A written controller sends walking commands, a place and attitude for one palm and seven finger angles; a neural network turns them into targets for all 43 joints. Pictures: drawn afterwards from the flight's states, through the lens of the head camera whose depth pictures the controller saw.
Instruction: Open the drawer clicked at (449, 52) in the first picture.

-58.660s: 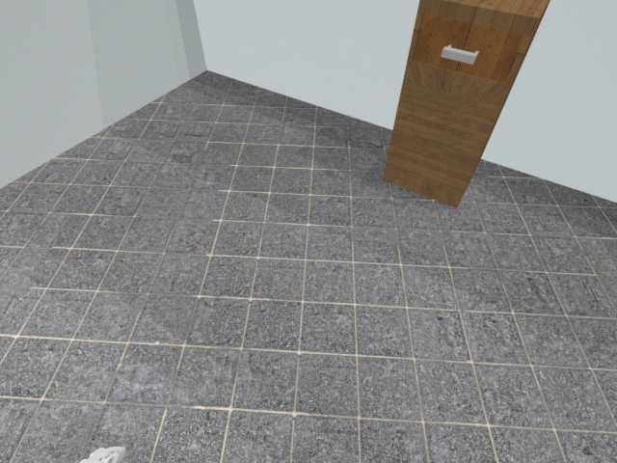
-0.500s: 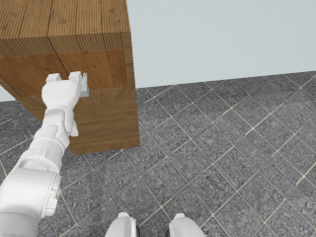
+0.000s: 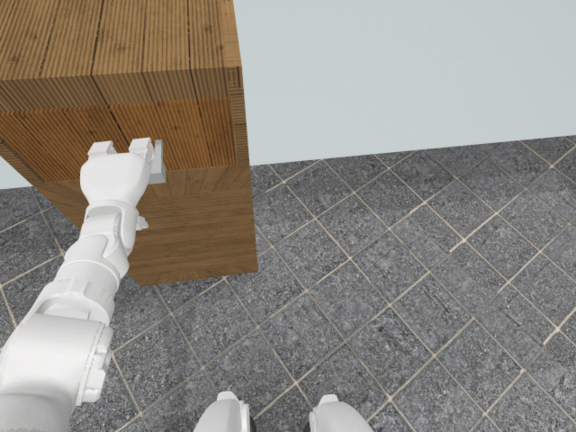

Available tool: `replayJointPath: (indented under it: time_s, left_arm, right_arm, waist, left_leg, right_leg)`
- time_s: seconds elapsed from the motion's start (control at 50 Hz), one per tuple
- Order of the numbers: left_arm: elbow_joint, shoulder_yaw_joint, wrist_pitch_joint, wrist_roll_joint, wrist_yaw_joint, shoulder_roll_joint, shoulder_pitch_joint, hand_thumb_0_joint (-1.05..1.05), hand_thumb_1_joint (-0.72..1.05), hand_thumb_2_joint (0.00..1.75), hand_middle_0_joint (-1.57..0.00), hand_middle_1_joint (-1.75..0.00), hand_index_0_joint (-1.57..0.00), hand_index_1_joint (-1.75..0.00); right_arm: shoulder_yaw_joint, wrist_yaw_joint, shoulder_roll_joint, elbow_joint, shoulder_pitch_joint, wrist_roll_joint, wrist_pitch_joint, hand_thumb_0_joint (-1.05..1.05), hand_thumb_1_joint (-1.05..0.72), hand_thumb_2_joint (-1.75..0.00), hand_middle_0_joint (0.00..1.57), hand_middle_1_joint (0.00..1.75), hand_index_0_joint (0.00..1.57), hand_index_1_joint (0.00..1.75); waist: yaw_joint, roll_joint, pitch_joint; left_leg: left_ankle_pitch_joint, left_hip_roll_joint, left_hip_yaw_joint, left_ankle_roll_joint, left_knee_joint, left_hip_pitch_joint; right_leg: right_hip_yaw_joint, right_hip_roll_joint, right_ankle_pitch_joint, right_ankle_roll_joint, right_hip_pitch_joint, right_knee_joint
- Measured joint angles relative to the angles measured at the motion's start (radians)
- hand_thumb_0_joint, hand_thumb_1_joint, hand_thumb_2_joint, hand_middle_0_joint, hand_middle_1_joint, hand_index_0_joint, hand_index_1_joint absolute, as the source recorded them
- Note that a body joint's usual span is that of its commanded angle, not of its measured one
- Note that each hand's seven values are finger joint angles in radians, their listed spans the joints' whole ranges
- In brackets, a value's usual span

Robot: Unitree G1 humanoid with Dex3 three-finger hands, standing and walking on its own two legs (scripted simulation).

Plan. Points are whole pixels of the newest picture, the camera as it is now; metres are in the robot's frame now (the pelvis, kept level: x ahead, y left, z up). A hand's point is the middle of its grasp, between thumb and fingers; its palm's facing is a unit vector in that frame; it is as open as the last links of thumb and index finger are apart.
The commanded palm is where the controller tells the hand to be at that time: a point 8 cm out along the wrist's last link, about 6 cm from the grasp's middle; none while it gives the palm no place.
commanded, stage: close the thumb around the handle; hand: left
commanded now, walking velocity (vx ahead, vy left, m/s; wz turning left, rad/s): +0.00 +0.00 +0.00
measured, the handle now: (127, 161) +0.52 +0.23 -0.01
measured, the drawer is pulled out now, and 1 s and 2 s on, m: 0.00 0.04 0.17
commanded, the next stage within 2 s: pull the drawer open in 0.38 s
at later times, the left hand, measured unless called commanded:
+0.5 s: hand (130, 198) +0.47 +0.22 -0.02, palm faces -0.07 -0.05 -1.00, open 6.2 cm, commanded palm +0.45 +0.22 +0.03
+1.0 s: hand (129, 223) +0.42 +0.22 -0.03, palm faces -0.05 -0.07 -1.00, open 6.2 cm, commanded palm +0.39 +0.21 +0.03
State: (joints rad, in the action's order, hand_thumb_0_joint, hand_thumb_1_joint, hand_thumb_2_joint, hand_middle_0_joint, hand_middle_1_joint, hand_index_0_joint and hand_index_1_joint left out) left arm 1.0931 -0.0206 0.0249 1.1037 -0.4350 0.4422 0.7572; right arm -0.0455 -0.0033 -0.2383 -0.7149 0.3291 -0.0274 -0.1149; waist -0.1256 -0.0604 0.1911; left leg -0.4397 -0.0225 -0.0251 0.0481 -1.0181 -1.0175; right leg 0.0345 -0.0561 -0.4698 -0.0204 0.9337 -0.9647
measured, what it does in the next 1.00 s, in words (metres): stands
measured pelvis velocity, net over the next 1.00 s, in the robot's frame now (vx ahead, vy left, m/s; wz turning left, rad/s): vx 0.01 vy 0.01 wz -0.02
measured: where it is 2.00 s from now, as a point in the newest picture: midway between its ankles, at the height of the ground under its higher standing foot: outside the picture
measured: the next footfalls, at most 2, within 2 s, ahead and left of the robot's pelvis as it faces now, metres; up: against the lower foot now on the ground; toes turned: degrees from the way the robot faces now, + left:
none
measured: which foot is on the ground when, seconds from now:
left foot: down 0.00-1.00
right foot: down 0.00-1.00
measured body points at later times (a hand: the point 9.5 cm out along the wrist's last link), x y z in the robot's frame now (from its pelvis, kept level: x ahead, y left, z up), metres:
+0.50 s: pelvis +0.00 +0.01 +0.00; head +0.12 +0.01 +0.43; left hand +0.46 +0.22 +0.03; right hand +0.01 -0.27 -0.13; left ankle +0.01 +0.09 -0.67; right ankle -0.02 -0.11 -0.67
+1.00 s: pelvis +0.01 +0.01 +0.01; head +0.11 +0.01 +0.45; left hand +0.42 +0.22 +0.03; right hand +0.06 -0.26 -0.12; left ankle +0.01 +0.09 -0.67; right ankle -0.02 -0.11 -0.67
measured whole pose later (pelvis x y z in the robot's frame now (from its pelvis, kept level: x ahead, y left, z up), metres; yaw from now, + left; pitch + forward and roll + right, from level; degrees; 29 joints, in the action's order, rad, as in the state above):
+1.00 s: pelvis +0.01 +0.01 +0.01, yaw -1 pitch +22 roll -3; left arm 0.86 -0.05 0.01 1.10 -0.49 0.35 0.49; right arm -0.07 0.01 -0.23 -0.69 0.30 -0.02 -0.15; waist -0.07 -0.06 0.19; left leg -0.44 -0.02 -0.06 0.06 -0.95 -0.89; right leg 0.00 -0.05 -0.46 -0.01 0.82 -0.90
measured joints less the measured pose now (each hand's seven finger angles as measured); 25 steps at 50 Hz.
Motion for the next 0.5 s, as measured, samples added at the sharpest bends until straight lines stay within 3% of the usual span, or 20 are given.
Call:
replayJointPath:
  time_s: [0.26, 0.5]
  left_arm:
    - [-0.016, 0.008, 0.012, 0.002, 0.003, 0.009, -0.009, 0.00, 0.62, 0.78, -0.35, -1.32, -0.40, -1.32]
    - [-0.016, 0.012, 0.006, 0.002, -0.005, 0.006, -0.016, 0.00, 0.64, 0.76, -0.32, -1.35, -0.37, -1.33]
  right_arm:
    - [-0.003, -0.001, -0.004, 0.010, 0.001, 0.001, -0.006, 0.00, -0.90, -0.90, 0.20, 0.30, 0.21, 0.30]
    - [0.002, -0.002, -0.003, 0.005, 0.006, 0.003, -0.011, 0.00, -0.90, -0.90, 0.20, 0.30, 0.21, 0.30]
  waist:
    - [-0.001, 0.000, 0.000]
    - [-0.005, 0.000, -0.001]
  left_leg:
    - [-0.003, -0.001, -0.004, 0.002, -0.006, -0.005]
    - [-0.001, -0.001, -0.011, 0.007, -0.003, -0.001]
  right_leg:
    - [-0.004, -0.001, 0.000, 0.003, 0.006, -0.005]
    - [-0.011, -0.001, 0.004, 0.008, 0.003, -0.002]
